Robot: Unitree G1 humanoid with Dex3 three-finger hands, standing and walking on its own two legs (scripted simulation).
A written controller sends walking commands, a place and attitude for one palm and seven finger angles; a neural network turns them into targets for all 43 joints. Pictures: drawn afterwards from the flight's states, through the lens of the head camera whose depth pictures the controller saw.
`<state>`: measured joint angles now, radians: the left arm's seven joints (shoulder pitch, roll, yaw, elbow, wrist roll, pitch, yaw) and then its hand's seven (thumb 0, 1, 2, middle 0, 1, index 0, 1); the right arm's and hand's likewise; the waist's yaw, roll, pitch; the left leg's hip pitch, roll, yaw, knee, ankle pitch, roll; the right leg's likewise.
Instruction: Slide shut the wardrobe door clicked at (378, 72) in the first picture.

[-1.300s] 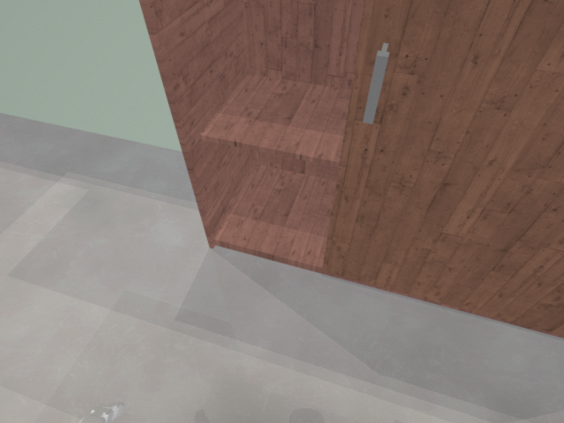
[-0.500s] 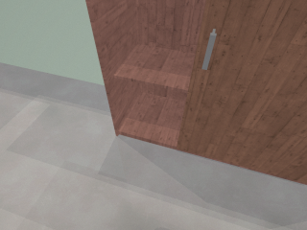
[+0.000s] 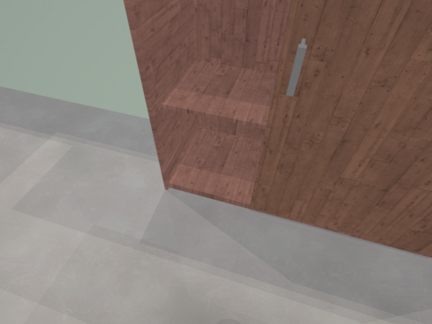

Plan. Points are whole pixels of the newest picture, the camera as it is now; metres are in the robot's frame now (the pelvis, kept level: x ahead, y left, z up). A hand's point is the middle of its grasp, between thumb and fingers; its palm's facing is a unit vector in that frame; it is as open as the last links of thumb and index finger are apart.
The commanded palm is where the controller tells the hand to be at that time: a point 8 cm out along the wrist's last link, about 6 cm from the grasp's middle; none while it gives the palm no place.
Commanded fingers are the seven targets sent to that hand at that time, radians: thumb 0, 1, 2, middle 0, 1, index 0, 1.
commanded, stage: look at it before walking up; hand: right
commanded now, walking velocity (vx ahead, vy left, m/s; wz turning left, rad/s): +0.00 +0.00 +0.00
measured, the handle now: (296, 67) +0.77 -0.18 +0.10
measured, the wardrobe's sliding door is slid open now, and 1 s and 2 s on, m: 0.48 0.48 0.48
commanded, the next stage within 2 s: turn to face it in 0.14 s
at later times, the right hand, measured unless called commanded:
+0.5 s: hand out of the picture +0.07 -0.23 -0.17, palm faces +0.03 +0.95 -0.30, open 7.4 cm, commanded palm none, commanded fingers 0.00 -0.90 -0.90 0.20 0.30 0.20 0.30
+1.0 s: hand out of the picture -0.01 -0.19 -0.17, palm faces +0.22 +0.93 -0.28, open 7.4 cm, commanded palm none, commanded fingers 0.00 -0.90 -0.90 0.20 0.30 0.20 0.30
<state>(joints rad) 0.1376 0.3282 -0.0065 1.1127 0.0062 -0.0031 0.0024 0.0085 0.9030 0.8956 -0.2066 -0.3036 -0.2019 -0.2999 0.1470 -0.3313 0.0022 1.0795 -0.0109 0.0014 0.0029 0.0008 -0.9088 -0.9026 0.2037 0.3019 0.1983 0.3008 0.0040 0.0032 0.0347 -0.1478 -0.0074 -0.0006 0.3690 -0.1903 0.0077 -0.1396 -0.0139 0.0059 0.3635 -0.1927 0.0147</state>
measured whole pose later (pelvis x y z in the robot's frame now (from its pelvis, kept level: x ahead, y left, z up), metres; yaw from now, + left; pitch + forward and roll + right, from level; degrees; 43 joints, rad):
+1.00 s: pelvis -0.03 +0.02 -0.01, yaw -11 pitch -1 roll +0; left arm 0.25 0.21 0.05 1.03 0.01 0.06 0.01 0.01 0.90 0.90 -0.21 -0.30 -0.20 -0.30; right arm 0.24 -0.19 -0.02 0.98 -0.02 0.01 -0.03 0.00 -0.91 -0.90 0.20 0.30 0.20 0.30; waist 0.01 -0.05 0.03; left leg -0.18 0.00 0.05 0.52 -0.32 0.03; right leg -0.38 0.05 0.11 0.71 -0.38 0.01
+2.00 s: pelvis +0.25 +0.01 -0.02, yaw -10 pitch -1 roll +1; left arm 0.38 0.13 0.05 1.14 0.01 0.00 0.02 0.01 0.91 0.90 -0.20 -0.30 -0.20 -0.30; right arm 0.13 -0.15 -0.05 1.03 -0.01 -0.06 -0.01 -0.01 -0.92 -0.90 0.20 0.30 0.19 0.30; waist 0.06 -0.02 0.08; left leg -0.33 0.00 0.17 0.56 -0.23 0.06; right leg -0.37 -0.12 -0.04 1.24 -0.42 -0.01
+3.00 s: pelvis +0.31 +0.06 +0.00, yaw -12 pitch +0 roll -2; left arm 0.24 0.24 0.07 1.03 0.02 0.08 0.00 0.01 0.91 0.90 -0.20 -0.30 -0.19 -0.30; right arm 0.28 -0.15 -0.04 1.00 -0.03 0.00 -0.03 0.00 -0.91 -0.90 0.21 0.30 0.20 0.30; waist -0.03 -0.01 0.05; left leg -0.22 0.09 0.06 0.46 -0.23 -0.01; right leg -0.37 -0.02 0.00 0.87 -0.39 0.06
